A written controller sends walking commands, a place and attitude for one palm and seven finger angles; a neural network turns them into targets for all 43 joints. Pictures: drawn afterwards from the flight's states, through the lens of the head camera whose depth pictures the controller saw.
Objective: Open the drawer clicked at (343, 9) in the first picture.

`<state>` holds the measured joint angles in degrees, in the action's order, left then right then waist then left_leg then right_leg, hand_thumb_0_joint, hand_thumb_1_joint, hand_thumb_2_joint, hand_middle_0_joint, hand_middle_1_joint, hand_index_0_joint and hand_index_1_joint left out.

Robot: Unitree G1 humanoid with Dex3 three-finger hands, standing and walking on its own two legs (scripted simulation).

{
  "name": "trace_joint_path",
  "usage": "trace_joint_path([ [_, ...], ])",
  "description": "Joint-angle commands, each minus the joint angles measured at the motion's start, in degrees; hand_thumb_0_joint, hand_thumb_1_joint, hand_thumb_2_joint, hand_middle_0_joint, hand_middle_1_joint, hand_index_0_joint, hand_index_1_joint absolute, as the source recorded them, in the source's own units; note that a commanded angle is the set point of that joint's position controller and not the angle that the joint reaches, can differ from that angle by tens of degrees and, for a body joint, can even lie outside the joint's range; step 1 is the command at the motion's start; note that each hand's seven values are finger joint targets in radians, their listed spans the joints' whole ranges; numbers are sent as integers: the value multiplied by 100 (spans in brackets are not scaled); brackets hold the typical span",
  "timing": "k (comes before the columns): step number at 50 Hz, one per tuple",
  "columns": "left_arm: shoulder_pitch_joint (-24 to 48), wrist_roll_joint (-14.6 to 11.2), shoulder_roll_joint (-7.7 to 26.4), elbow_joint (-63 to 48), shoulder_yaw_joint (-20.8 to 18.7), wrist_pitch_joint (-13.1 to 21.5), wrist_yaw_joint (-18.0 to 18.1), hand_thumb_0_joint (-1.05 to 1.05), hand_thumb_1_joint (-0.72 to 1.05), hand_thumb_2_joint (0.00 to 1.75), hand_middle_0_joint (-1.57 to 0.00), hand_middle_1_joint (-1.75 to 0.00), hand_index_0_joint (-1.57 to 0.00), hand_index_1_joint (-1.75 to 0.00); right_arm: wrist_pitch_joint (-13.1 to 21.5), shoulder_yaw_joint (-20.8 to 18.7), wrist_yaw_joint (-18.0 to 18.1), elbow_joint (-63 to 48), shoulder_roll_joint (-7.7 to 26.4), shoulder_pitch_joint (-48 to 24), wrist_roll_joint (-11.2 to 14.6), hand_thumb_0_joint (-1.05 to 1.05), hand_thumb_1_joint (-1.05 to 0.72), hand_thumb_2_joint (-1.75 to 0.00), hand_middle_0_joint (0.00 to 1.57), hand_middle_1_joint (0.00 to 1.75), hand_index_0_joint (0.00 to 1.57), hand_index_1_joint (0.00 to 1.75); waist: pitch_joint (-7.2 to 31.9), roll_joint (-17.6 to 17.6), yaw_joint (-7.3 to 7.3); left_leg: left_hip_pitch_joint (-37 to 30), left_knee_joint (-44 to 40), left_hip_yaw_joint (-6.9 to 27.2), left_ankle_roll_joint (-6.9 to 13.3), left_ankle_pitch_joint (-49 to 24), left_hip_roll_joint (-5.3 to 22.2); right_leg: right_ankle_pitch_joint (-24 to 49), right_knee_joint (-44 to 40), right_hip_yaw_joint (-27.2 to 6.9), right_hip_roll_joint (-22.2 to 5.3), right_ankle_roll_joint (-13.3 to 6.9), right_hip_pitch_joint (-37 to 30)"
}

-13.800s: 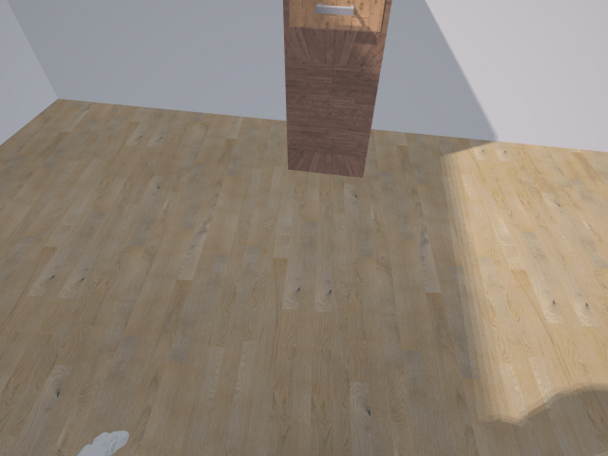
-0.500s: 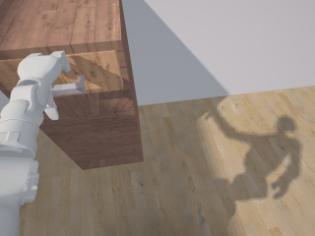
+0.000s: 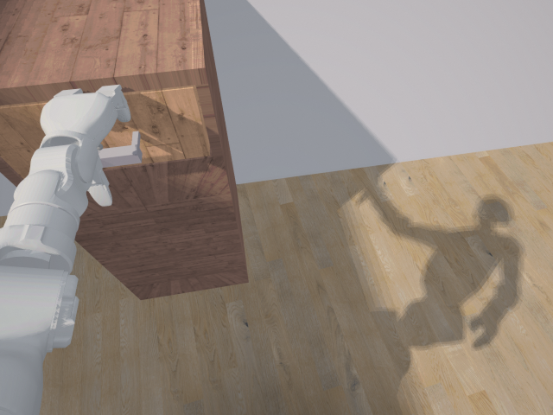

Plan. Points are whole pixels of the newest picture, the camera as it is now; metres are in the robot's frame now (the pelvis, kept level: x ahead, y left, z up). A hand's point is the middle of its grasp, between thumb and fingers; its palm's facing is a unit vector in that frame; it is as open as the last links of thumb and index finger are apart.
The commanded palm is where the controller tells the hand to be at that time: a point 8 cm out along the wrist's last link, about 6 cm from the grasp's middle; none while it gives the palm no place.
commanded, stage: move the hooked fingers above the handle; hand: left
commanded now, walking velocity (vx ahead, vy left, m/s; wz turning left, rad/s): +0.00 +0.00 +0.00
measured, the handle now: (99, 150) +0.54 +0.28 +0.04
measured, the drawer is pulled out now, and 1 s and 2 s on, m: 0.00 0.00 0.00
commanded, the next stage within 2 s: lower the fingers behind the handle in 0.36 s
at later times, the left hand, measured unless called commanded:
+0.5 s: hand (97, 149) +0.48 +0.25 +0.10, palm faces -0.07 -0.02 -1.00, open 13.8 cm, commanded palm +0.47 +0.26 +0.15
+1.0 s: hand (103, 159) +0.49 +0.25 +0.07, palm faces -0.03 -0.03 -1.00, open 13.8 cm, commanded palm +0.47 +0.26 +0.12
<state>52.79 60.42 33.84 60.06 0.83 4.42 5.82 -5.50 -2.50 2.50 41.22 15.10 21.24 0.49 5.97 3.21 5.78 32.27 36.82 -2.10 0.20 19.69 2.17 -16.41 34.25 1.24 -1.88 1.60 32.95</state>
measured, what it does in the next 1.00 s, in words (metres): stands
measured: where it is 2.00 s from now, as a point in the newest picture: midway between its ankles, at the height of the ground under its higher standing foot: outside the picture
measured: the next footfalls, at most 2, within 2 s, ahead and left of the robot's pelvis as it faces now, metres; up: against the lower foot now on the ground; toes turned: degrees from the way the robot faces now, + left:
none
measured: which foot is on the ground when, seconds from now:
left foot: down 0.00-1.00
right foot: down 0.00-1.00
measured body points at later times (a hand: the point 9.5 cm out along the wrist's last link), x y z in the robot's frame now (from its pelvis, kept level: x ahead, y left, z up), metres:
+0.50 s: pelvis +0.00 +0.00 +0.00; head +0.08 -0.01 +0.44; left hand +0.48 +0.25 +0.15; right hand +0.03 -0.29 -0.13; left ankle -0.03 +0.12 -0.72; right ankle -0.01 -0.14 -0.72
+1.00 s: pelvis +0.00 +0.00 -0.01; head +0.09 +0.00 +0.43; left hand +0.49 +0.25 +0.12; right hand +0.00 -0.28 -0.13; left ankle -0.03 +0.12 -0.72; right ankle -0.01 -0.14 -0.72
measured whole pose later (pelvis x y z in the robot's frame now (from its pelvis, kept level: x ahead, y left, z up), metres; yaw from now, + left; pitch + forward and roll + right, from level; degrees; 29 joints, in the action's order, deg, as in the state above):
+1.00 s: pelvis +0.00 +0.00 -0.01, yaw +0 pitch +17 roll -1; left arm 50.1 62.0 33.7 59.4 -1.7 6.6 11.0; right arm -4.6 -3.4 2.1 42.0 15.2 21.4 -0.6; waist 6.5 2.6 6.0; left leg 36.0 39.9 -1.7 0.1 21.1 2.5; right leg -17.6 36.8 1.4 -1.6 1.5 36.4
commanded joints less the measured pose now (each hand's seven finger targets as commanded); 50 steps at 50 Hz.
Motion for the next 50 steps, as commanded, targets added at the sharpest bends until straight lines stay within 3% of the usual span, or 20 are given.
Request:
trace_joint_path([
  [1,2663,49,1979,-1273,-707,222,367,0,-50,30,-30,-120,-30,-120,128,-305,92,-426,944,554,-5,0,-90,-90,20,30,20,30,2167,63,-32,-1097,-237,41,200,-2427,-258,1879,-98,99,399,-289,-1198],
  [5,2450,134,2409,-1402,-1122,176,642,0,-50,30,-30,-120,-30,-120,136,-298,56,-460,944,513,-62,0,-90,-90,20,30,20,30,2522,236,-235,-1031,-177,-1,168,-2741,-281,2136,30,93,395,-304,-1466],
  [7,2315,172,2360,-1292,-1076,53,724,0,-50,30,-30,-120,-30,-120,148,-307,37,-458,929,484,-39,0,-90,-90,20,30,20,30,2500,206,-225,-957,-175,-35,162,-2697,-275,2178,58,113,389,-280,-1464],
  [10,2447,153,2125,-1208,-852,-105,738,0,-50,30,-30,-120,-30,-120,170,-334,38,-431,967,484,-28,0,-90,-90,20,30,20,30,2445,73,-72,-1011,-176,-87,184,-2589,-263,2171,-36,102,385,-254,-1428],
  [12,2431,132,2238,-1203,-859,-156,640,0,-50,30,-30,-120,-30,-120,174,-351,58,-415,1000,518,5,0,-90,-90,20,30,20,30,2517,52,-60,-1087,-212,-81,194,-2519,-259,2172,-67,86,377,-233,-1458],
  [15,2578,3,1518,-1370,-279,-102,376,0,-50,30,-30,-120,-30,-120,181,-378,78,-407,984,568,16,0,-90,-90,20,30,20,30,2547,109,115,-1422,-201,-47,212,-2704,-240,2209,-168,90,385,-239,-1322],
  [16,2595,-41,1272,-1347,-72,-80,288,0,-50,30,-30,-120,-30,-120,188,-402,84,-369,966,569,37,0,-90,-90,20,30,20,30,2364,57,187,-1502,-194,-34,225,-2589,-227,2057,-226,93,395,-218,-1137],
  [20,2805,-140,1126,-1596,62,148,43,0,-50,30,-30,-120,-30,-120,172,-401,124,-328,983,586,18,0,-90,-90,20,30,20,30,2117,105,240,-1632,-213,33,226,-2521,-247,1899,-301,90,396,-261,-957],
  [21,2827,-167,1165,-1624,10,218,46,0,-50,30,-30,-120,-30,-120,182,-394,120,-321,950,569,19,0,-90,-90,20,30,20,30,2134,186,208,-1644,-203,34,230,-2486,-260,1874,-293,70,393,-255,-955],
  [22,2626,-138,1509,-1504,-316,259,72,0,-50,30,-30,-120,-30,-120,161,-388,122,-310,964,576,17,0,-90,-90,20,30,20,30,2092,162,102,-1555,-213,63,211,-2486,-266,1873,-239,89,399,-287,-1000],
  [25,2400,-54,1944,-1270,-739,316,261,0,-50,30,-30,-120,-30,-120,130,-322,124,-355,964,505,-8,0,-90,-90,20,30,20,30,2022,9,-42,-1135,-207,27,195,-2434,-304,1923,-143,84,388,-303,-1185],
  [27,2259,21,1793,-971,-655,206,454,0,-50,30,-30,-120,-30,-120,157,-281,92,-396,931,443,4,0,-90,-90,20,30,20,30,1737,-47,-54,-863,-232,8,171,-2247,-293,1801,-83,127,378,-290,-1044],
  [30,2133,184,2084,-1045,-915,71,685,0,-50,30,-30,-120,-30,-120,173,-301,40,-467,946,454,-47,0,-90,-90,20,30,20,30,2255,73,-212,-855,-121,-50,165,-2622,-303,2127,66,93,385,-306,-1309],
  [31,2215,199,1935,-1170,-776,42,732,0,-50,30,-30,-120,-30,-120,190,-308,17,-504,915,481,-52,0,-90,-90,20,30,20,30,2505,244,-181,-960,-79,-65,159,-2787,-296,2281,114,91,377,-290,-1346],
  [35,2381,174,1545,-1158,-487,-79,728,0,-50,30,-30,-120,-30,-120,210,-388,-4,-440,957,604,-56,0,-90,-90,20,30,20,30,2583,37,56,-1147,34,-46,182,-2902,-245,2309,76,100,411,-251,-1147],
  [37,2495,135,1712,-1254,-585,-32,674,0,-50,30,-30,-120,-30,-120,218,-411,24,-398,991,663,-43,0,-90,-90,20,30,20,30,2652,-3,96,-1206,36,-27,201,-2754,-244,2265,49,73,414,-230,-1134],
  [40,2774,84,1588,-1552,-474,174,603,0,-50,30,-30,-120,-30,-120,224,-435,70,-317,974,720,-81,0,-90,-90,20,30,20,30,2789,55,192,-1370,100,14,232,-2874,-254,2314,27,43,415,-233,-1080],
  [42,2574,106,1735,-1577,-646,293,618,0,-50,30,-30,-120,-30,-120,214,-440,83,-271,947,748,-93,0,-90,-90,20,30,20,30,2815,328,94,-1440,136,50,210,-3061,-253,2318,102,59,423,-250,-990],
  [47,2067,131,1658,-984,-691,215,767,0,-50,30,-30,-120,-30,-120,185,-396,14,-202,947,737,-91,0,-90,-90,20,30,20,30,2218,172,14,-956,116,56,160,-2820,-239,2066,167,146,437,-280,-761],
  [50,1876,146,1662,-799,-742,70,853,0,-50,30,-30,-120,-30,-120,171,-384,-33,-225,971,733,-104,0,-90,-90,20,30,20,30,2298,98,-35,-852,135,6,161,-2885,-231,2143,201,154,433,-293,-857],
])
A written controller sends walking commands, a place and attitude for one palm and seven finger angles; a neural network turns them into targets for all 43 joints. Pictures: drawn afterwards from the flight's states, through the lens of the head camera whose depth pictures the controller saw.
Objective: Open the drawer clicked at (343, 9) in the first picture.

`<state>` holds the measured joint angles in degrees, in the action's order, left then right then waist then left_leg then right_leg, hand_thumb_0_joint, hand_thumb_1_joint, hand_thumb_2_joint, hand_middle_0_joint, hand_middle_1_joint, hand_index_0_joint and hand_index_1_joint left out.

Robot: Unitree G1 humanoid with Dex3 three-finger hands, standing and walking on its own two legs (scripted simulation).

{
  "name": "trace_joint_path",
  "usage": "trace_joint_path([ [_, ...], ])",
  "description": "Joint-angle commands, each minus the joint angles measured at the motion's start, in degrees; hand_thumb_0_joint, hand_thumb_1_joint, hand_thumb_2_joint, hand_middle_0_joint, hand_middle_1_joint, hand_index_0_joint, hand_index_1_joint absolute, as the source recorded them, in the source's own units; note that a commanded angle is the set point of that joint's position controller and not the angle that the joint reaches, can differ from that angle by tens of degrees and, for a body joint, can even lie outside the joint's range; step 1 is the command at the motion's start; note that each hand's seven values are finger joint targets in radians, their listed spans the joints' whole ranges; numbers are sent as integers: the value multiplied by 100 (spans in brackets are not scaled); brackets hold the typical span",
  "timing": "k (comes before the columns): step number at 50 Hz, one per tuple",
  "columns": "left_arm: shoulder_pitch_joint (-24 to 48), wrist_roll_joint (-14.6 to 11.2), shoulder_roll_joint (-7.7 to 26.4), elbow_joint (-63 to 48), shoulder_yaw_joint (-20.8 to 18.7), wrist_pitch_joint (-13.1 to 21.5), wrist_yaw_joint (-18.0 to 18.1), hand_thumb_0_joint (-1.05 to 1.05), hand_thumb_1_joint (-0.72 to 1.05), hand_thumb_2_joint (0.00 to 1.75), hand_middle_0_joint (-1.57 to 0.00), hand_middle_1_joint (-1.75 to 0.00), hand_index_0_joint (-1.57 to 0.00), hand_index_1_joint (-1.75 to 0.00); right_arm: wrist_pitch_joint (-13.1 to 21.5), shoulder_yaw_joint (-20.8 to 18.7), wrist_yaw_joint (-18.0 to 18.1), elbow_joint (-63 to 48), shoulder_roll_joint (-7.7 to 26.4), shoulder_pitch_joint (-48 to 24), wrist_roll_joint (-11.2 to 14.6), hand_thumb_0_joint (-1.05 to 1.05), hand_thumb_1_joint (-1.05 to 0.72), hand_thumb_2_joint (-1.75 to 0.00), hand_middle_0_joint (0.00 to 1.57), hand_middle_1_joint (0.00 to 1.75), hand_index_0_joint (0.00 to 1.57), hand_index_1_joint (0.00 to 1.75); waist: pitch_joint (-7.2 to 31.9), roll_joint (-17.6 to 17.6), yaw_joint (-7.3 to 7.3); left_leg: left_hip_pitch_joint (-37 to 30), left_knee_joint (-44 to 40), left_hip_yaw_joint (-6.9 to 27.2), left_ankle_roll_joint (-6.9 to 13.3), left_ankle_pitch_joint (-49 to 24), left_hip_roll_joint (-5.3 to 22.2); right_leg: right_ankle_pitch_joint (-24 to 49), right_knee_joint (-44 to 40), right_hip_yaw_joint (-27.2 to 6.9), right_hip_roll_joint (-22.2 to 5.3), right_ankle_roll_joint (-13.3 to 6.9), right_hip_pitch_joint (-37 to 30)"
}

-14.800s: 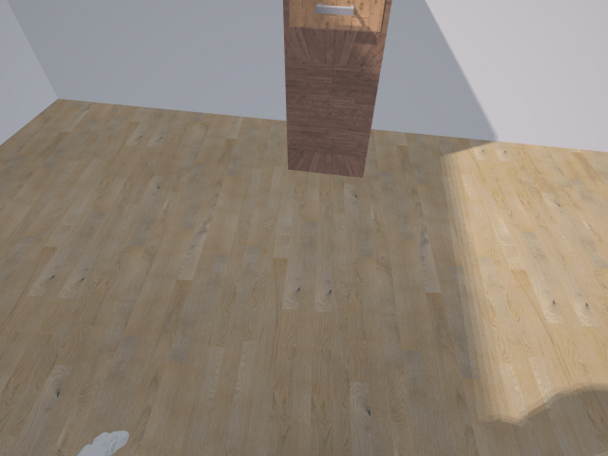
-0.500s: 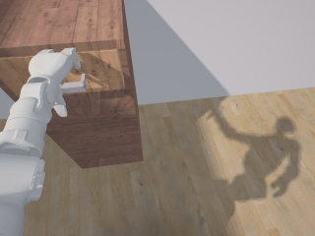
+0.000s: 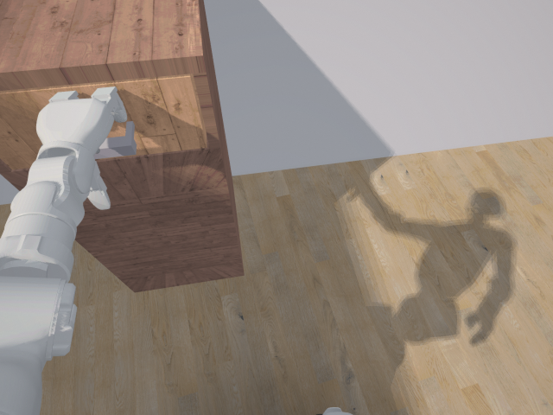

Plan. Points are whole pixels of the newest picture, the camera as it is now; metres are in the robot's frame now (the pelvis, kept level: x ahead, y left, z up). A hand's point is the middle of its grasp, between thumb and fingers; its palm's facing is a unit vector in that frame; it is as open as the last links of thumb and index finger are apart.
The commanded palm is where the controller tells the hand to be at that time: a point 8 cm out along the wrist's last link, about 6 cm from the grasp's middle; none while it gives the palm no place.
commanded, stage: lower the fingers behind the handle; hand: left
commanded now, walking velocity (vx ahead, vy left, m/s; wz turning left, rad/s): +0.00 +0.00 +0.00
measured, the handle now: (91, 140) +0.54 +0.28 +0.05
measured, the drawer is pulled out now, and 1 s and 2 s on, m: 0.00 0.00 0.00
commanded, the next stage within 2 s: close the thumb around the handle in 1.06 s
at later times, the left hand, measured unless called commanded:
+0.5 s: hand (100, 172) +0.48 +0.26 +0.04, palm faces -0.06 -0.02 -1.00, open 13.9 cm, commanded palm +0.47 +0.26 +0.09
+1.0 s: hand (103, 171) +0.49 +0.26 +0.02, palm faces -0.07 -0.02 -1.00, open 13.8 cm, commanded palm +0.47 +0.26 +0.08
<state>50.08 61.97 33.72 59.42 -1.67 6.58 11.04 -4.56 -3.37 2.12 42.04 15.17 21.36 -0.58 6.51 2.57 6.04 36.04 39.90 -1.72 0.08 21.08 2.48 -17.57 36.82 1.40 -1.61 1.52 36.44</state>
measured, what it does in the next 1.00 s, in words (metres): stands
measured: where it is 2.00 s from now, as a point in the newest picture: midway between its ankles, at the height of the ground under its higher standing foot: outside the picture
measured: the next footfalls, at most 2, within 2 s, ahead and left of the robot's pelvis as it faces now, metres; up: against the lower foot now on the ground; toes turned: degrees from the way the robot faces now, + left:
none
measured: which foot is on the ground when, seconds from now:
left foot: down 0.00-1.00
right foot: down 0.00-1.00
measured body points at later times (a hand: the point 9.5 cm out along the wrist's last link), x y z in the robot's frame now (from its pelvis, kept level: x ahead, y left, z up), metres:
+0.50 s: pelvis -0.01 +0.00 -0.01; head +0.09 +0.00 +0.43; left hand +0.48 +0.26 +0.09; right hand -0.01 -0.28 -0.13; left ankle -0.03 +0.12 -0.72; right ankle -0.01 -0.14 -0.72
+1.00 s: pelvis -0.01 +0.01 -0.02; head +0.11 +0.01 +0.42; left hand +0.49 +0.26 +0.08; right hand -0.03 -0.27 -0.14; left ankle -0.03 +0.12 -0.72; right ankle -0.01 -0.14 -0.72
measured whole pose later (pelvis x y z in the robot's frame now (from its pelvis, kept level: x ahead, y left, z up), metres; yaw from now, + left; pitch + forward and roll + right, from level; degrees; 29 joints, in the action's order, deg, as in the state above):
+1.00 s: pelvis -0.01 +0.01 -0.02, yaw -1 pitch +21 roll -2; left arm 51.8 63.1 34.6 64.8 -2.4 4.6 15.2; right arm -3.5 -2.8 1.6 42.6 15.2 21.6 -1.4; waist 6.9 2.8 7.8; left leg 45.1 46.9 -1.7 0.6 23.0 2.7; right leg -18.7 42.7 1.0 -1.5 2.0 45.1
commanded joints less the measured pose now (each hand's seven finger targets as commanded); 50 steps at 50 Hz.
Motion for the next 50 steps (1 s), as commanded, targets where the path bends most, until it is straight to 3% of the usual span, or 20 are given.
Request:
trace_joint_path([
  [1,2214,28,1686,-735,-431,-184,348,0,-50,30,-30,-120,-30,-120,71,-291,2,-327,970,722,15,0,-90,-90,20,30,20,30,2267,162,-36,-1171,-176,-39,168,-2932,-264,2250,-32,121,395,-265,-1200],
  [2,2120,38,1628,-692,-401,-234,360,0,-50,30,-30,-120,-30,-120,70,-292,-5,-351,962,711,19,0,-90,-90,20,30,20,30,2257,158,-56,-1150,-180,-52,173,-2854,-270,2212,-36,123,406,-270,-1195],
  [3,2323,71,1453,-794,-224,-243,367,0,-50,30,-30,-120,-30,-120,88,-307,-5,-353,957,720,22,0,-90,-90,20,30,20,30,2255,205,37,-1205,-166,-51,172,-2837,-258,2177,-45,130,406,-266,-1087],
  [8,2449,60,1820,-1121,-546,-43,416,0,-50,30,-30,-120,-30,-120,115,-346,42,-354,979,750,-12,0,-90,-90,20,30,20,30,2651,177,17,-1280,-88,-20,205,-2791,-276,2220,4,50,403,-250,-1251],
  [11,2560,80,1541,-870,-288,-40,477,0,-50,30,-30,-120,-30,-120,137,-332,44,-256,970,787,-12,0,-90,-90,20,30,20,30,2284,181,158,-1151,-84,8,196,-2508,-264,1932,-34,87,403,-245,-909],
  [13,2505,115,1686,-826,-379,-58,511,0,-50,30,-30,-120,-30,-120,152,-318,42,-252,995,764,-15,0,-90,-90,20,30,20,30,2261,290,97,-1094,-76,29,179,-2443,-267,1813,22,98,404,-270,-818],
  [15,2578,113,1428,-858,-225,-48,539,0,-50,30,-30,-120,-30,-120,169,-336,22,-252,962,806,-27,0,-90,-90,20,30,20,30,2419,428,128,-1241,-10,39,171,-2599,-264,1818,37,114,421,-292,-725],
  [17,2558,117,1531,-747,-300,-66,568,0,-50,30,-30,-120,-30,-120,176,-340,16,-192,979,844,-36,0,-90,-90,20,30,20,30,2386,348,144,-1195,47,59,166,-2576,-251,1833,84,114,426,-280,-652],
  [18,2548,108,1313,-724,-131,-75,569,0,-50,30,-30,-120,-30,-120,176,-339,18,-228,957,832,-36,0,-90,-90,20,30,20,30,2425,347,183,-1189,55,45,173,-2503,-265,1784,73,105,427,-269,-637],
  [19,2574,96,1483,-733,-283,-71,584,0,-50,30,-30,-120,-30,-120,182,-337,11,-197,976,857,-37,0,-90,-90,20,30,20,30,2417,346,156,-1171,58,72,164,-2516,-245,1773,105,123,426,-279,-615],
  [21,2610,102,1465,-766,-253,-55,602,0,-50,30,-30,-120,-30,-120,178,-329,10,-216,971,855,-49,0,-90,-90,20,30,20,30,2519,419,152,-1164,98,70,163,-2559,-261,1796,136,110,423,-275,-635],
  [22,2626,89,1396,-765,-220,-49,616,0,-50,30,-30,-120,-30,-120,184,-328,8,-215,965,866,-48,0,-90,-90,20,30,20,30,2525,314,181,-1137,117,73,176,-2506,-262,1789,141,120,433,-272,-614],
  [25,2691,133,1683,-562,-397,-82,685,0,-50,30,-30,-120,-30,-120,182,-300,26,-154,1016,843,-62,0,-90,-90,20,30,20,30,2359,170,211,-844,142,68,196,-2212,-272,1659,163,98,420,-272,-580],
  [27,2584,163,1449,-499,-201,-123,700,0,-50,30,-30,-120,-30,-120,196,-299,22,-189,984,855,-51,0,-90,-90,20,30,20,30,2385,286,213,-834,161,48,191,-2153,-285,1613,187,103,422,-267,-494],
  [30,2683,155,1483,-475,-243,-109,705,0,-50,30,-30,-120,-30,-120,210,-304,21,-158,1001,893,-71,0,-90,-90,20,30,20,30,2439,239,243,-824,223,65,193,-2216,-270,1645,231,113,424,-273,-458],
  [33,2630,133,1508,-632,-280,-43,714,0,-50,30,-30,-120,-30,-120,216,-314,23,-183,992,922,-90,0,-90,-90,20,30,20,30,2750,412,211,-941,319,76,185,-2413,-265,1758,321,97,423,-262,-440],
  [42,2672,107,1693,-464,-345,-209,724,0,-50,30,-30,-120,-30,-120,177,-281,12,-131,1030,934,-65,0,-90,-90,20,30,20,30,2583,305,243,-743,317,69,196,-2250,-256,1707,321,108,428,-249,-451],
  [43,2581,115,1766,-389,-404,-228,702,0,-50,30,-30,-120,-30,-120,175,-267,18,-143,1030,930,-63,0,-90,-90,20,30,20,30,2553,279,189,-653,312,61,197,-2214,-273,1696,335,102,422,-249,-504],
  [47,2544,112,1760,-523,-406,-184,638,0,-50,30,-30,-120,-30,-120,165,-286,20,-156,1038,962,-70,0,-90,-90,20,30,20,30,2697,411,162,-851,334,93,175,-2492,-238,1797,373,121,430,-258,-465],
  [50,2506,89,1487,-580,-267,-144,609,0,-50,30,-30,-120,-30,-120,168,-307,2,-168,1011,973,-82,0,-90,-90,20,30,20,30,2640,440,201,-991,360,92,171,-2652,-212,1788,337,144,447,-261,-343],
])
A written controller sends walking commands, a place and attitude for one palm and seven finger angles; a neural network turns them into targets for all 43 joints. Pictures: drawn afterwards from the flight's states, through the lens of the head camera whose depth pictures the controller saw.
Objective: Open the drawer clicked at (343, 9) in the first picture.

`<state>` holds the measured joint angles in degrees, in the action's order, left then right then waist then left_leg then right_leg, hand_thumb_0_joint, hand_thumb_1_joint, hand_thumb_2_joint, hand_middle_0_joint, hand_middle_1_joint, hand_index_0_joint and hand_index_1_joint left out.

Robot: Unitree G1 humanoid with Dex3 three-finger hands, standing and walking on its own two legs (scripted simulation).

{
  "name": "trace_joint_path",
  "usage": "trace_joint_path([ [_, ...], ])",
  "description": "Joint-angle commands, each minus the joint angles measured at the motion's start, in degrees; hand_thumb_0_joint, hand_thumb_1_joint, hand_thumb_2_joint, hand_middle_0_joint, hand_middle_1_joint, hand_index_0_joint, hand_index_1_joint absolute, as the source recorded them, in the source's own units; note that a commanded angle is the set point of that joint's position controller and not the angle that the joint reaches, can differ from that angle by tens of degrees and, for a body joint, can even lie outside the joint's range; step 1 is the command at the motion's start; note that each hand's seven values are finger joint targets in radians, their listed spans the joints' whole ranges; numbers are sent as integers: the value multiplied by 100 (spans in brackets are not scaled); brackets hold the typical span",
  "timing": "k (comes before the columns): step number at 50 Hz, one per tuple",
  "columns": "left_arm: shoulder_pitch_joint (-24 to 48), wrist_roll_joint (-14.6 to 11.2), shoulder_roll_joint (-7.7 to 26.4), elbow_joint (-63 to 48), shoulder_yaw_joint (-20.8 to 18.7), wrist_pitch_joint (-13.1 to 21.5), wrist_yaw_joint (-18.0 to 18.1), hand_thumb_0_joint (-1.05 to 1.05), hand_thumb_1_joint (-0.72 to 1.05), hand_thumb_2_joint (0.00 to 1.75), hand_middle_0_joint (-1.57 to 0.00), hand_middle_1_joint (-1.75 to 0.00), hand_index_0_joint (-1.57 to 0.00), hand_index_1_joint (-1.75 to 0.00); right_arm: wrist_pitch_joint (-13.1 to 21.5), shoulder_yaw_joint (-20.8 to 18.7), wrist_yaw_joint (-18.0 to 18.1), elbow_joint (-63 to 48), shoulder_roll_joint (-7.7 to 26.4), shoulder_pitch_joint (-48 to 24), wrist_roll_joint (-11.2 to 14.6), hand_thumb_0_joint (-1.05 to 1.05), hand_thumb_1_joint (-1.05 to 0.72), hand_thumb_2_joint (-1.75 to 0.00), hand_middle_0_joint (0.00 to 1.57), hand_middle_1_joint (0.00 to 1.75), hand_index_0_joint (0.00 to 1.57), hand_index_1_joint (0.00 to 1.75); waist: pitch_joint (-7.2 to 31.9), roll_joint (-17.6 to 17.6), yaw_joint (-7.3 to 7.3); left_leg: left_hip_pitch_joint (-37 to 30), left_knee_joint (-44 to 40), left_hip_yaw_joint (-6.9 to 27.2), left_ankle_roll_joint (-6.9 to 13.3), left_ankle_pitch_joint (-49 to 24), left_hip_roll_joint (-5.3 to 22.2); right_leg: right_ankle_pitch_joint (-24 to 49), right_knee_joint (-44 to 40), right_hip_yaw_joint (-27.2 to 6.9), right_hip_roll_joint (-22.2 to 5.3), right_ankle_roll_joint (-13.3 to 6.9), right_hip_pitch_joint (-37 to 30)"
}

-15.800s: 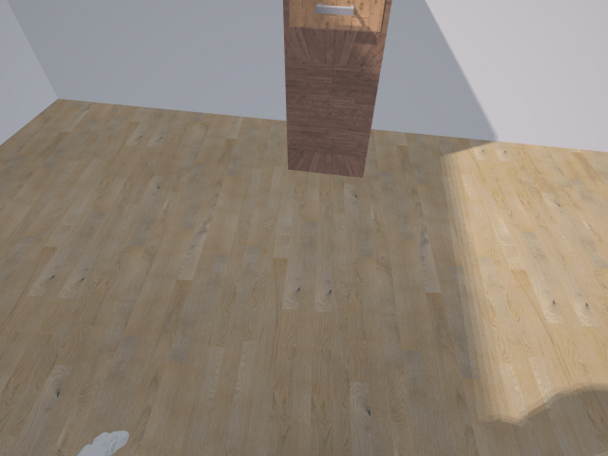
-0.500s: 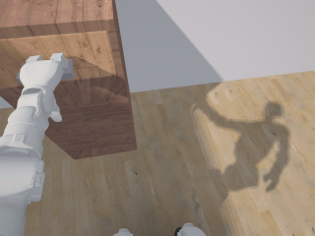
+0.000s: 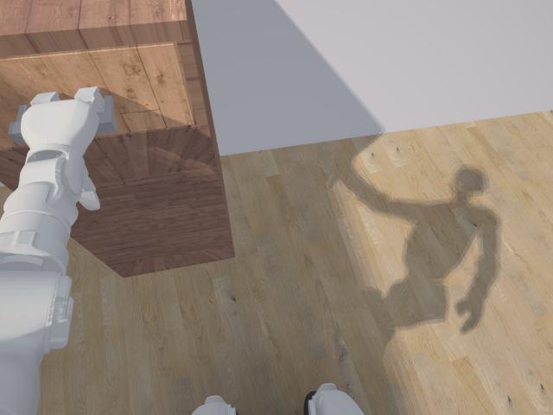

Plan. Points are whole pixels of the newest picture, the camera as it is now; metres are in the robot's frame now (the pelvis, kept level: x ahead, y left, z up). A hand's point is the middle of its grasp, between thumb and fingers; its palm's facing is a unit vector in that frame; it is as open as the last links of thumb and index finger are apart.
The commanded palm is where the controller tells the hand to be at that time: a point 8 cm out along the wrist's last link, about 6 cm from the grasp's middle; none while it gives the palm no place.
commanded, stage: lower the fingers behind the handle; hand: left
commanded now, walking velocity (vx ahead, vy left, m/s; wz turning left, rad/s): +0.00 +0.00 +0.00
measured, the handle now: (66, 117) +0.55 +0.28 +0.06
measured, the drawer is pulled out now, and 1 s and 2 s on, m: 0.00 0.00 0.12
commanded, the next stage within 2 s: close the thumb around the handle in 0.06 s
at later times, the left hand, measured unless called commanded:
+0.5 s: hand (78, 152) +0.50 +0.26 +0.04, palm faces -0.06 -0.02 -1.00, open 10.6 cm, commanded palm +0.48 +0.26 +0.09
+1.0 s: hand (76, 152) +0.50 +0.27 +0.04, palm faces -0.06 -0.03 -1.00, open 5.6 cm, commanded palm +0.47 +0.27 +0.09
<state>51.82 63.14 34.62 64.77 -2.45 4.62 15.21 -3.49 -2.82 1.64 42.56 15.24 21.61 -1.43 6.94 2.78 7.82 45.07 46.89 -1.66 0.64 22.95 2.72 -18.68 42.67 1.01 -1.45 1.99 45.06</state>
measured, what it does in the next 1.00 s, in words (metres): stands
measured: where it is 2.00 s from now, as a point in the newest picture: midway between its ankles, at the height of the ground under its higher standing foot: outside the picture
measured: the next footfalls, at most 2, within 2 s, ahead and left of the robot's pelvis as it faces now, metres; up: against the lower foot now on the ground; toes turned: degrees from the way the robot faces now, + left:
none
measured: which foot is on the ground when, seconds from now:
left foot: down 0.00-1.00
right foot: down 0.00-1.00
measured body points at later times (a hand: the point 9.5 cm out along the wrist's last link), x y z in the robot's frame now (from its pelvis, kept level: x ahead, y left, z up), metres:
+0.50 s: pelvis +0.00 +0.00 +0.00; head +0.12 +0.00 +0.44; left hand +0.49 +0.26 +0.10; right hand +0.01 -0.28 -0.12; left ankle -0.02 +0.11 -0.70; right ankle +0.00 -0.15 -0.70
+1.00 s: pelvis +0.00 +0.00 +0.00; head +0.12 +0.01 +0.44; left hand +0.49 +0.27 +0.10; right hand -0.01 -0.28 -0.12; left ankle -0.02 +0.11 -0.70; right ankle +0.00 -0.15 -0.70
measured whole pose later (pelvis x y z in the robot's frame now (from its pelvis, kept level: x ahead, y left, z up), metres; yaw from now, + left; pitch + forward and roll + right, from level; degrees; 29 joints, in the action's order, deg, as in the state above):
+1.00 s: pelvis +0.00 +0.00 +0.00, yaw +0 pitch +21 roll -2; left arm 49.5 62.7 35.2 62.3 -3.2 6.1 15.0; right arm -4.3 -2.9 1.6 42.0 15.6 21.1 -1.3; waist 7.0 2.6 7.4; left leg 44.4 47.0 -2.1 0.9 23.2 2.7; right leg -18.6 42.4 0.5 -1.3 2.3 44.4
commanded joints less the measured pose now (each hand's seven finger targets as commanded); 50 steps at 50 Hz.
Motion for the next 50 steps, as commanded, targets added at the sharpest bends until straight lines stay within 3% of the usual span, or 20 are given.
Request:
trace_joint_path([
  [1,2323,-42,1549,-1124,-282,70,197,0,-50,30,-30,-120,-30,-120,57,-350,48,-215,1017,948,13,0,-90,-90,20,30,20,30,2566,376,-5,-1800,-346,75,121,-2736,-244,1876,-243,172,425,-297,-1267],
  [5,2251,-33,1604,-1217,-363,93,207,0,-50,30,-30,-120,-30,-120,36,-366,48,-213,1022,947,4,0,-90,-90,20,30,20,30,2664,377,-44,-1866,-330,92,116,-2946,-243,2014,-211,169,430,-314,-1331],
  [8,2145,-39,1375,-1263,-224,90,240,0,-50,30,-30,-120,-30,-120,36,-379,27,-231,991,929,8,0,-90,-90,20,30,20,30,2619,438,-44,-1941,-325,107,99,-3054,-228,1966,-209,203,436,-309,-1233],
  [10,2259,-45,1375,-1250,-232,75,261,0,-39,35,-31,-121,-31,-121,32,-380,17,-203,1002,929,7,0,-90,-90,20,30,20,30,2498,385,5,-1891,-333,91,107,-2959,-226,1963,-238,199,443,-313,-1218],
  [15,2135,-55,1567,-1337,-405,45,288,0,-11,47,-33,-124,-33,-124,15,-376,20,-216,1008,901,-6,0,-90,-90,20,30,20,30,2729,325,-95,-1868,-336,74,117,-3111,-253,2218,-201,168,418,-307,-1501],
  [17,2044,-59,1439,-1242,-292,4,277,0,0,52,-34,-125,-34,-125,8,-373,8,-229,996,864,12,0,-90,-90,20,30,20,30,2535,332,-61,-1851,-352,66,113,-2976,-251,2086,-234,186,432,-301,-1393],
  [20,2208,-35,1610,-1222,-349,-21,257,0,17,59,-35,-127,-35,-127,0,-350,38,-230,1028,831,27,0,-90,-90,20,30,20,30,2407,283,-32,-1710,-403,51,125,-2715,-264,1987,-269,164,417,-313,-1411],
  [21,2227,-18,1442,-1151,-195,-32,260,0,23,61,-35,-128,-35,-128,11,-356,41,-247,1001,849,34,0,-90,-90,20,30,20,30,2388,308,22,-1740,-411,52,128,-2672,-271,1933,-290,172,416,-298,-1357],
  [25,2041,-83,1725,-1068,-451,-13,201,0,45,71,-37,-130,-37,-130,-3,-346,51,-233,1041,849,19,0,-90,-90,20,30,20,30,2538,149,-72,-1686,-379,33,140,-2727,-281,2086,-254,136,410,-300,-1546],
  [26,2172,-69,1694,-1171,-364,21,188,0,51,73,-37,-131,-37,-131,1,-335,61,-263,1015,856,26,0,-90,-90,20,30,20,30,2616,284,-47,-1692,-379,30,136,-2734,-286,2132,-238,123,394,-285,-1565],
  [28,2062,-83,1460,-1043,-213,18,160,0,62,78,-38,-132,-38,-132,14,-341,58,-271,997,846,38,0,-90,-90,20,30,20,30,2410,235,-20,-1665,-395,16,136,-2641,-285,2038,-282,147,409,-289,-1456],
  [30,2077,-57,1692,-1191,-406,73,152,0,73,83,-39,-133,-39,-133,6,-352,56,-266,1030,845,21,0,-90,-90,20,30,20,30,2548,308,-98,-1735,-372,38,129,-2799,-269,2080,-234,140,410,-307,-1489],
  [33,1974,-80,1563,-1111,-312,91,147,0,90,90,-40,-135,-40,-135,3,-356,70,-289,1009,857,30,0,-90,-90,20,30,20,30,2515,145,-42,-1660,-358,18,141,-2701,-278,2086,-257,136,411,-279,-1502],
  [36,1962,-85,1883,-1091,-505,115,148,0,90,90,-40,-135,-40,-135,-17,-329,77,-275,1052,831,29,0,-90,-90,20,30,20,30,2472,212,-91,-1516,-371,-5,143,-2570,-291,2081,-236,98,390,-281,-1560],
  [38,1859,-79,1695,-1005,-376,101,150,0,90,90,-40,-135,-40,-135,-9,-335,77,-298,1022,817,47,0,-90,-90,20,30,20,30,2346,195,-77,-1504,-393,-5,136,-2489,-295,1974,-259,128,398,-293,-1480],
  [41,1993,-74,1869,-1041,-460,118,166,0,90,90,-40,-135,-40,-135,-9,-333,83,-289,1058,842,42,0,-90,-90,20,30,20,30,2427,166,-55,-1462,-369,-14,149,-2484,-294,2020,-249,98,393,-276,-1523],
  [43,1959,-103,1800,-1066,-430,109,170,0,90,90,-40,-135,-40,-135,-6,-335,79,-302,1037,847,37,0,-90,-90,20,30,20,30,2529,225,-88,-1520,-372,-18,141,-2521,-306,2039,-239,107,394,-283,-1571],
  [44,1967,-99,1927,-1101,-535,106,174,0,90,90,-40,-135,-40,-135,-14,-331,77,-282,1052,855,44,0,-90,-90,20,30,20,30,2513,186,-110,-1531,-382,18,130,-2602,-283,2049,-204,132,395,-288,-1556],
  [48,1909,-113,1666,-1178,-396,106,190,0,90,90,-40,-135,-40,-135,-11,-354,45,-295,1029,843,23,0,-90,-90,20,30,20,30,2568,344,-115,-1724,-354,16,116,-2777,-261,2024,-221,151,421,-292,-1446],
  [50,1664,-135,1693,-1206,-491,114,173,0,90,90,-40,-135,-40,-135,-26,-360,33,-308,1042,824,14,0,-90,-90,20,30,20,30,2644,341,-210,-1775,-365,29,108,-2917,-253,2065,-209,155,424,-311,-1508],
])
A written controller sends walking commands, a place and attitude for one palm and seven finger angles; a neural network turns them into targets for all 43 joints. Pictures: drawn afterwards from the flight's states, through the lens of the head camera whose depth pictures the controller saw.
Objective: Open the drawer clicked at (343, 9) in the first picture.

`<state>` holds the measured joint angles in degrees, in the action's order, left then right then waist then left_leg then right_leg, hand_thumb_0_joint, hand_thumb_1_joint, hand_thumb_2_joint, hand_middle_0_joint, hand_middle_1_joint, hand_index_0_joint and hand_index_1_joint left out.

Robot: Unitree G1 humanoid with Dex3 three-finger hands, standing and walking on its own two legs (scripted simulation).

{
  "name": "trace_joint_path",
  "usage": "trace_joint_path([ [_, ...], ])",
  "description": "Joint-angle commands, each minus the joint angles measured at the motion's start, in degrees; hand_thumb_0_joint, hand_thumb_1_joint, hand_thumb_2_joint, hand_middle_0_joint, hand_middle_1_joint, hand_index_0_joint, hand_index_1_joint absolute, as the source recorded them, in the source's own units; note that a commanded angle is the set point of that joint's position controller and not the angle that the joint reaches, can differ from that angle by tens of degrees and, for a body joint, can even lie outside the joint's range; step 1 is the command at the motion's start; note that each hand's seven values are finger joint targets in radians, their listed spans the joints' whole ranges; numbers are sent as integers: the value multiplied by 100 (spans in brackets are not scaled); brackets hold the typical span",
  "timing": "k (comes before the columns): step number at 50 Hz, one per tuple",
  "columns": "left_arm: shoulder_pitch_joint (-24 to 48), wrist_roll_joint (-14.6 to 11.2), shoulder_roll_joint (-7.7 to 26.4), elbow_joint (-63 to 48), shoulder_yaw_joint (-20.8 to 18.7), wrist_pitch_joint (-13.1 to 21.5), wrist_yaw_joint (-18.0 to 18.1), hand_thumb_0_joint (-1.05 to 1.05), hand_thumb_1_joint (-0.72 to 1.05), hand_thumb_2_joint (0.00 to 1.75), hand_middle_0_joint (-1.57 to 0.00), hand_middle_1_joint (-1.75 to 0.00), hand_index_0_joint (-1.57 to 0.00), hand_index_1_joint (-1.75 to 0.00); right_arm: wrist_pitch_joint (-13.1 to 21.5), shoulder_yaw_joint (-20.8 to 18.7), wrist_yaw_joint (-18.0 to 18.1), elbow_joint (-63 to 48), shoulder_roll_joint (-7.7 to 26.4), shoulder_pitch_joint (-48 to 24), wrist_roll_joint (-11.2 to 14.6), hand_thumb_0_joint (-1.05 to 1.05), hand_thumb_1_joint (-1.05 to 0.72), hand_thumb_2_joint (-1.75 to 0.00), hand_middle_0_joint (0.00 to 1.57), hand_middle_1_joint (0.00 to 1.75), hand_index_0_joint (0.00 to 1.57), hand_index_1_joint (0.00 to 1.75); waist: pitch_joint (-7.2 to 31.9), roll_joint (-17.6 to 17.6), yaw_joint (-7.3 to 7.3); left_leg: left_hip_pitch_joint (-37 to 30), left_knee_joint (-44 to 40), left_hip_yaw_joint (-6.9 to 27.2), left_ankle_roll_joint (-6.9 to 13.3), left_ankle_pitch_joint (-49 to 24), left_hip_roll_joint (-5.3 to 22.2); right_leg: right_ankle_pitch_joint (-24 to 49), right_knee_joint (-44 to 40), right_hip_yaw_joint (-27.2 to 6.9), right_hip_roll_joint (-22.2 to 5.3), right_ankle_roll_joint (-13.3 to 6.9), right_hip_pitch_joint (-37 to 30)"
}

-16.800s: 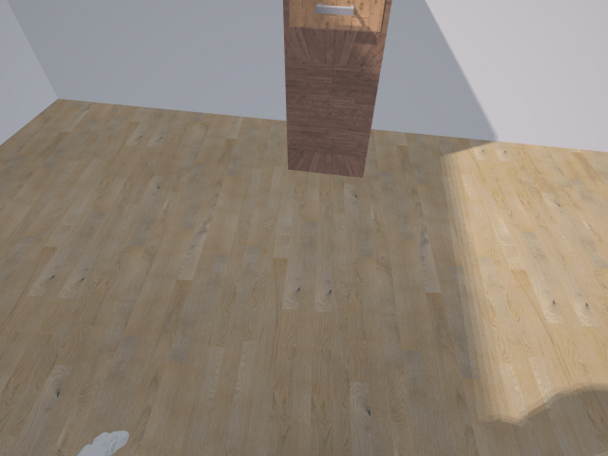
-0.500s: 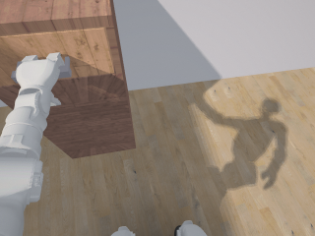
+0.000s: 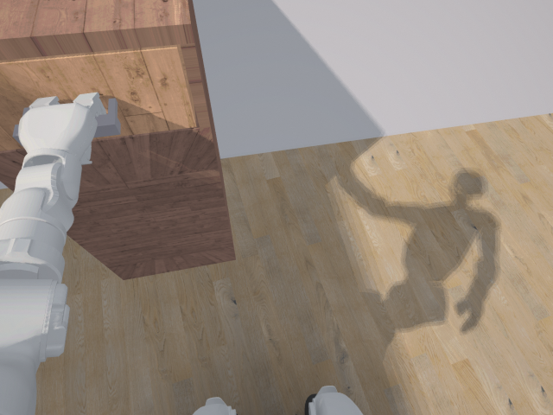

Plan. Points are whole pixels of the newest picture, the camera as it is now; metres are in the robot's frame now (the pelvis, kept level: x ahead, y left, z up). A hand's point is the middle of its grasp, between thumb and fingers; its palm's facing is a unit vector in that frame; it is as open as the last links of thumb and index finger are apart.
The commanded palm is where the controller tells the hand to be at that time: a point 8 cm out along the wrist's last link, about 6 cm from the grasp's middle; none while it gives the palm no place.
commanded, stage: pull the drawer open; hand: left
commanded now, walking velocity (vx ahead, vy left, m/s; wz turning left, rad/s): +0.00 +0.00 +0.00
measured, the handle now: (70, 119) +0.54 +0.28 +0.06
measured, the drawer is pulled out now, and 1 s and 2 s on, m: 0.00 0.12 0.24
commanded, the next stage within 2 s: none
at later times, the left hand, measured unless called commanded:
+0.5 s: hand (78, 180) +0.45 +0.26 +0.04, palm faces -0.02 -0.04 -1.00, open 5.6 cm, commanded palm +0.41 +0.26 +0.09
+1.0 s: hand (75, 227) +0.37 +0.25 +0.04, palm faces -0.01 -0.03 -1.00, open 5.6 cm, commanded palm +0.34 +0.25 +0.09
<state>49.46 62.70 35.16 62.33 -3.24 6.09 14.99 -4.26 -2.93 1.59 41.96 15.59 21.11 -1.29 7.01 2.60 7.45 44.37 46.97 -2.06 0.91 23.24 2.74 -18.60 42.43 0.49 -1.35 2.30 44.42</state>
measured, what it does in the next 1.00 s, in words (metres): stands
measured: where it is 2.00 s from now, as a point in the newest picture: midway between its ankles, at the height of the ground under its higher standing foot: outside the picture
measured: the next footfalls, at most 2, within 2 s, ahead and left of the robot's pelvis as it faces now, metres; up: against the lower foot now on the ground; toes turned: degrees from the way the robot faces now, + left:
none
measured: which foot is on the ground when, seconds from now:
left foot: down 0.00-1.00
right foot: down 0.00-1.00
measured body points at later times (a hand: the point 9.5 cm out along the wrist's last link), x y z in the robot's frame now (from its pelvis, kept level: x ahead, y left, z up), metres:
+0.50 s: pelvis +0.01 +0.00 +0.01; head +0.09 +0.00 +0.45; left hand +0.44 +0.26 +0.09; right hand +0.06 -0.27 -0.12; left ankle -0.02 +0.11 -0.70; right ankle +0.00 -0.15 -0.70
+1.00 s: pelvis +0.01 -0.01 +0.02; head +0.06 -0.03 +0.46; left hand +0.37 +0.25 +0.09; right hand +0.12 -0.28 -0.11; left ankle -0.02 +0.11 -0.70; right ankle +0.00 -0.15 -0.70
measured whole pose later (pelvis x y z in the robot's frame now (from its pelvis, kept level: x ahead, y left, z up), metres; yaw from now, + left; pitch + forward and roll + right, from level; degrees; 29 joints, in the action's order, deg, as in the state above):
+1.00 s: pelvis +0.01 -0.01 +0.02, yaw +2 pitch +11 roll -1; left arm 20.8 59.7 25.2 35.5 1.7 1.0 17.6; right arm -3.4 -3.5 2.3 39.4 14.6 14.0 0.3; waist 5.6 3.1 0.6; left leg 29.6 39.3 -1.4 -0.2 21.0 2.0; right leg -18.4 37.5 1.4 -1.9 1.2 30.5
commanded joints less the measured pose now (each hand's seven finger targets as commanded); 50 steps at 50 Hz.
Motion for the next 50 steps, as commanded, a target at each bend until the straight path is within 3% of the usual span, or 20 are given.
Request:
trace_joint_path([
  [1,1797,-98,1618,-999,-417,-35,200,0,90,90,-40,-135,-40,-135,54,-352,39,-267,991,872,11,0,-90,-90,20,30,20,30,2662,276,-179,-1695,-379,58,87,-2976,-246,2116,-177,207,407,-323,-1509],
  [2,1713,-119,1421,-1068,-281,-37,190,0,90,90,-40,-135,-40,-135,66,-360,26,-296,968,848,21,0,-90,-90,20,30,20,30,2636,385,-202,-1745,-401,56,73,-3005,-244,2093,-193,221,412,-329,-1481],
  [4,1525,-134,1454,-1093,-352,-44,185,0,90,90,-40,-135,-40,-135,62,-366,17,-310,977,804,35,0,-90,-90,20,30,20,30,2523,213,-235,-1696,-450,57,81,-2882,-231,2030,-216,233,419,-333,-1525],
  [7,1246,-159,1329,-1417,-353,-42,203,0,90,90,-40,-135,-40,-135,58,-395,-11,-362,945,764,39,0,-90,-90,20,30,20,30,2676,386,-337,-1941,-461,58,70,-3266,-211,2150,-218,240,421,-341,-1597],
  [9,1010,-177,1266,-1528,-369,-75,223,0,90,90,-40,-135,-40,-135,57,-401,-21,-383,941,711,48,0,-90,-90,20,30,20,30,2619,290,-381,-1946,-486,49,73,-3379,-195,2205,-236,241,418,-337,-1661],
  [12,777,-224,1011,-1734,-247,-122,242,0,90,90,-40,-135,-40,-135,59,-421,-45,-419,915,640,71,0,-90,-90,20,30,20,30,2399,175,-368,-1985,-542,63,84,-3457,-185,2261,-303,266,429,-333,-1690],
  [15,502,-242,1110,-1867,-389,-190,268,0,90,90,-40,-135,-40,-135,40,-424,-46,-441,932,529,84,0,-90,-90,20,30,20,30,2362,105,-431,-1997,-609,40,89,-3401,-188,2263,-345,248,419,-351,-1834],
  [18,464,-202,817,-2049,-140,-252,308,0,90,90,-40,-135,-40,-135,59,-413,-35,-498,877,418,113,0,-90,-90,20,30,20,30,2180,159,-393,-2072,-670,47,83,-3392,-198,2213,-379,281,418,-347,-1772],
  [25,-95,-252,855,-2370,-302,-358,346,0,90,90,-40,-135,-40,-135,66,-397,-18,-628,848,176,135,0,-90,-90,20,30,20,30,2172,94,-553,-2157,-779,18,84,-3438,-239,2368,-441,252,390,-375,-2116],
  [27,-273,-263,609,-2587,-117,-397,363,0,90,90,-40,-135,-40,-135,91,-397,-36,-698,801,83,156,0,-90,-90,20,30,20,30,2129,234,-547,-2282,-786,19,74,-3503,-244,2360,-465,262,396,-365,-2069],
  [28,-434,-282,552,-2504,-114,-436,360,0,90,90,-40,-135,-40,-135,99,-389,-29,-700,803,30,163,0,-90,-90,20,30,20,30,1940,52,-552,-2209,-816,6,80,-3368,-238,2294,-501,284,394,-361,-2058],
  [31,-457,-267,765,-3004,-293,-420,398,0,90,90,-40,-135,-40,-135,118,-395,-8,-773,803,-65,154,0,-90,-90,20,30,20,30,2194,160,-631,-2348,-833,12,79,-3538,-245,2443,-481,253,377,-364,-2249],
  [32,-625,-278,453,-2972,-60,-474,392,0,90,90,-40,-135,-40,-135,123,-391,-17,-798,768,-106,170,0,-90,-90,20,30,20,30,2107,99,-569,-2383,-826,12,81,-3546,-262,2457,-505,271,388,-359,-2213],
  [35,-768,-317,461,-3288,-132,-501,409,0,90,90,-40,-135,-40,-135,147,-404,-14,-811,783,-204,166,0,-90,-90,20,30,20,30,2100,79,-593,-2477,-866,29,68,-3602,-244,2452,-547,270,380,-366,-2280],
  [36,-926,-310,523,-3338,-178,-525,419,0,90,90,-40,-135,-40,-135,159,-387,-6,-837,768,-261,176,0,-90,-90,20,30,20,30,2037,146,-661,-2431,-895,8,64,-3525,-265,2435,-542,266,372,-363,-2320],
  [37,-823,-311,312,-3502,25,-535,422,0,90,90,-40,-135,-40,-135,169,-382,-2,-851,753,-305,177,0,-90,-90,20,30,20,30,2041,123,-586,-2501,-904,31,60,-3463,-268,2378,-554,284,375,-360,-2268],
  [38,-984,-322,289,-3486,-8,-556,429,0,90,90,-40,-135,-40,-135,188,-391,3,-848,740,-338,178,0,-90,-90,20,30,20,30,1922,100,-624,-2477,-929,5,63,-3418,-271,2365,-584,287,371,-365,-2281],
  [45,-1146,-327,413,-3585,-123,-567,460,0,90,90,-40,-135,-40,-135,228,-331,102,-829,738,-574,174,0,-90,-90,20,30,20,30,1589,-110,-631,-2278,-1115,-6,63,-2609,-349,2041,-722,260,349,-387,-2452],
  [49,-1218,-287,271,-3658,-4,-551,496,0,90,90,-40,-135,-40,-135,290,-307,140,-837,684,-691,179,0,-90,-90,20,30,20,30,1519,-15,-675,-2345,-1176,-26,64,-2384,-385,1860,-757,256,344,-394,-2390],
  [50,-1110,-284,407,-3736,-108,-523,508,0,90,90,-40,-135,-40,-135,287,-311,155,-830,709,-692,164,0,-90,-90,20,30,20,30,1604,-75,-671,-2336,-1182,-13,62,-2353,-382,1832,-766,236,337,-400,-2481],
])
